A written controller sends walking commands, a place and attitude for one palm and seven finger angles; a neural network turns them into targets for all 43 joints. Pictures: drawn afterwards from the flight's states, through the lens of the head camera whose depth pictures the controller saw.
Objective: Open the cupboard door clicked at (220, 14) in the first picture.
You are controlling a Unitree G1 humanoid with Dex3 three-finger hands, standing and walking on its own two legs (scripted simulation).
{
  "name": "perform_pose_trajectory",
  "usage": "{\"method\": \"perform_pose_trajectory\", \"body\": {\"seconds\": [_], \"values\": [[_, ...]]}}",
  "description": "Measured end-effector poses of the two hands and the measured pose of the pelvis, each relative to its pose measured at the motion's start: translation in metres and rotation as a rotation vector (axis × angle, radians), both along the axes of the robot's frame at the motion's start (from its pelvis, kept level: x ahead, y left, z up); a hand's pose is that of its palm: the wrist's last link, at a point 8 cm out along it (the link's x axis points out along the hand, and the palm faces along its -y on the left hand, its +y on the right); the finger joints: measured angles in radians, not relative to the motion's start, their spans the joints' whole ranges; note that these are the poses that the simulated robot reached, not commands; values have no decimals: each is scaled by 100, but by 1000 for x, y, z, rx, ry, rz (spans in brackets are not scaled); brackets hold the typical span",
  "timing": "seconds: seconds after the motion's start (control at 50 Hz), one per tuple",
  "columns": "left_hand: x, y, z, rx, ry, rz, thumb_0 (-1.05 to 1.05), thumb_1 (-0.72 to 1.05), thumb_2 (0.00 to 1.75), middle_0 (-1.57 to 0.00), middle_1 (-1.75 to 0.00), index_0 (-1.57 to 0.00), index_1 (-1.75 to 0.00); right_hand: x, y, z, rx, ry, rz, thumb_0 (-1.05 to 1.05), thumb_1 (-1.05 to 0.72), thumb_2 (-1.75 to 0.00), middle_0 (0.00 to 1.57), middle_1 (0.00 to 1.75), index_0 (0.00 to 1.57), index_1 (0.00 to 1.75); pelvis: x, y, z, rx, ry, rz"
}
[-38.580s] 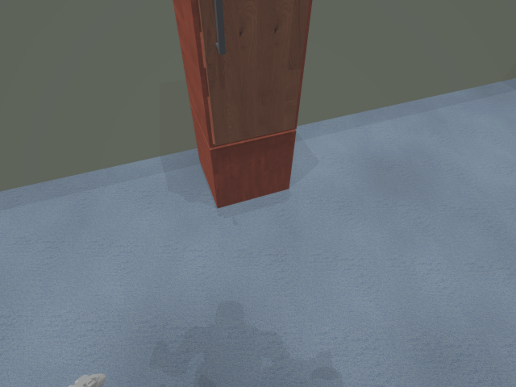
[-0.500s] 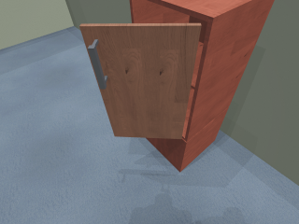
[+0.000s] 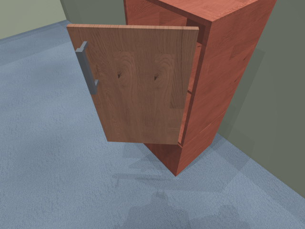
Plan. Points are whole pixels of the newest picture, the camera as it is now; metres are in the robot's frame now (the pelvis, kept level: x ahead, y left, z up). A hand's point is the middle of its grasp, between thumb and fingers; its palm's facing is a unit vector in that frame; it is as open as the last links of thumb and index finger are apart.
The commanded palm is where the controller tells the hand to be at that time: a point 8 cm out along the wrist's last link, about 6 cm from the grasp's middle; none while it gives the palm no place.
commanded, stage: look again from close up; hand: left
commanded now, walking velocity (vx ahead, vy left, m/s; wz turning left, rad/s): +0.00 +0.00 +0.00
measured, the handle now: (89, 69) +0.53 +0.23 +0.13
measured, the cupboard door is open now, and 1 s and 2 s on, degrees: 46 46 46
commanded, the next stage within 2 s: raise the hand with hooked fingers in 0.26 s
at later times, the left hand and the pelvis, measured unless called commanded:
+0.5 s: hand (93, 219) +0.16 +0.17 -0.07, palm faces +0.28 -0.95 -0.16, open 7.5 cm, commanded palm +0.11 +0.22 -0.05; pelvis +0.01 -0.03 +0.00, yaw +3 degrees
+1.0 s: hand (77, 205) +0.17 +0.19 +0.02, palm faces +0.01 -1.00 -0.09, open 9.9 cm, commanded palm +0.14 +0.25 +0.02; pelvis -0.05 -0.04 -0.05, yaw +5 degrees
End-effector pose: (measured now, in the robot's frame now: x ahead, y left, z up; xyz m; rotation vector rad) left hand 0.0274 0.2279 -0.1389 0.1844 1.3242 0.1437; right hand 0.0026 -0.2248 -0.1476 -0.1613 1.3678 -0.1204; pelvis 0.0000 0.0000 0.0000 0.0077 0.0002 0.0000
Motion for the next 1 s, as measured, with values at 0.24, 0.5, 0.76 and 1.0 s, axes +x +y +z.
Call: {"method": "perform_pose_trajectory", "body": {"seconds": [0.24,0.5,0.76,1.0], "values": [[11,-16,1,3,-8,11,0,91,89,-20,-30,-20,-30,17,-14,-1,3,-3,1,1,-91,-90,20,30,20,30,11,-17,1,-2,4,5],[102,-15,94,43,-694,144,1,88,88,-20,-32,-21,-32,76,-42,19,-50,-363,42,1,-90,-90,20,30,20,30,7,-29,-3,0,21,50],[100,-12,120,-169,-1211,-142,0,63,78,-22,-48,-22,-47,193,-70,80,-110,-934,215,1,-90,-90,20,30,20,30,-32,-49,-46,8,160,49],[121,12,164,-95,-1389,-208,1,35,66,-24,-66,-24,-65,150,-25,37,-38,-776,252,1,-90,-90,20,30,20,30,-46,-41,-52,-45,119,91]]}}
